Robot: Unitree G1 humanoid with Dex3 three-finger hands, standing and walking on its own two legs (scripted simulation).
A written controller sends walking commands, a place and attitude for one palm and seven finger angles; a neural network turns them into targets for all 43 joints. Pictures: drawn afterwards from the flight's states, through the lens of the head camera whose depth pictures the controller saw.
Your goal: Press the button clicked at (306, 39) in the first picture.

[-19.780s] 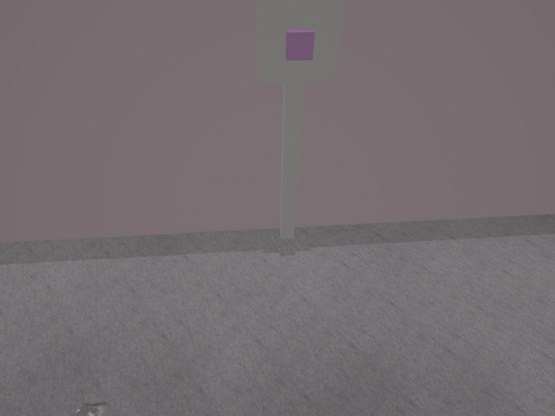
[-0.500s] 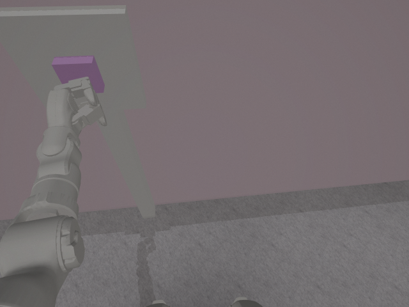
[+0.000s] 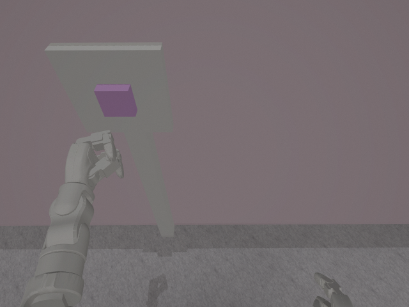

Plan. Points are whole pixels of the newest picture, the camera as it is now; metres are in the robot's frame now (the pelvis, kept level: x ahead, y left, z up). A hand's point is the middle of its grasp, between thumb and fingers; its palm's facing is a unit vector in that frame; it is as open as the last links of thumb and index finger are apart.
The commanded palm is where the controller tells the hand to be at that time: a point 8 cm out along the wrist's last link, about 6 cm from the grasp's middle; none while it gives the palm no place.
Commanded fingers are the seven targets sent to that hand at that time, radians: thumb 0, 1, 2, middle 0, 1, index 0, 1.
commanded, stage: pull the fist back off the button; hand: left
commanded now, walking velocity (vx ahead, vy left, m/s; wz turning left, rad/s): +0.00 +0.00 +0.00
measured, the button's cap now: (117, 100) +0.50 +0.22 +0.14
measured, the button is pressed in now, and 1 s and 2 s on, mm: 0 0 0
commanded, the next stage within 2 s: draw the hand back to the body in 0.04 s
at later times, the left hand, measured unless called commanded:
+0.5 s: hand (101, 176) +0.30 +0.19 +0.13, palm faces +0.08 -1.00 -0.03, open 3.1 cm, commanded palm +0.26 +0.24 +0.14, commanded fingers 0.00 0.90 0.90 -1.30 -1.50 -1.30 -1.50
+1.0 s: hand (59, 216) +0.22 +0.22 +0.16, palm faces +0.35 -0.89 -0.29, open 3.1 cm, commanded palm +0.17 +0.26 +0.17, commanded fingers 0.00 0.90 0.90 -1.30 -1.50 -1.30 -1.50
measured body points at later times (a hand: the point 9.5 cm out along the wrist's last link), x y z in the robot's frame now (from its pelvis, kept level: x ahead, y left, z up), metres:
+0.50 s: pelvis -0.01 -0.01 +0.01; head -0.02 -0.03 +0.46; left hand +0.29 +0.25 +0.13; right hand +0.13 -0.25 -0.09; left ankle -0.01 +0.11 -0.72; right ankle -0.02 -0.12 -0.72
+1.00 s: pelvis -0.01 -0.01 +0.02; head -0.03 -0.03 +0.47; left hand +0.19 +0.26 +0.17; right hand +0.18 -0.23 -0.06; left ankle -0.01 +0.11 -0.72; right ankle -0.02 -0.12 -0.72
